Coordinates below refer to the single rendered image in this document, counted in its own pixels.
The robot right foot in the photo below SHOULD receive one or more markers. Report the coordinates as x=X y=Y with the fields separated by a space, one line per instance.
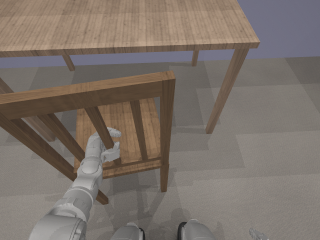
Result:
x=179 y=232

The left robot upper arm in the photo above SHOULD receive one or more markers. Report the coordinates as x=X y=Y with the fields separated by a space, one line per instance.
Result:
x=58 y=227

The robot left forearm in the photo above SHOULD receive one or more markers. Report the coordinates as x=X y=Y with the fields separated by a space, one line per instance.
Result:
x=81 y=195

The chair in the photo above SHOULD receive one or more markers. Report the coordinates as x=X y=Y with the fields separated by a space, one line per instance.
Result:
x=126 y=104

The table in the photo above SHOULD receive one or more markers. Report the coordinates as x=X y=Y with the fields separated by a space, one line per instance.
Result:
x=32 y=28

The robot left hand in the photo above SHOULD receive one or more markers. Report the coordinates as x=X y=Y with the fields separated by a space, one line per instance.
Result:
x=95 y=146

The robot right hand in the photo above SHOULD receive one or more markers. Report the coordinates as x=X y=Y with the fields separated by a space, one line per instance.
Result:
x=256 y=235

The robot left thigh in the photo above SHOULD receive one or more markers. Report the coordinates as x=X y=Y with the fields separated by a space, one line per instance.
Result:
x=128 y=232

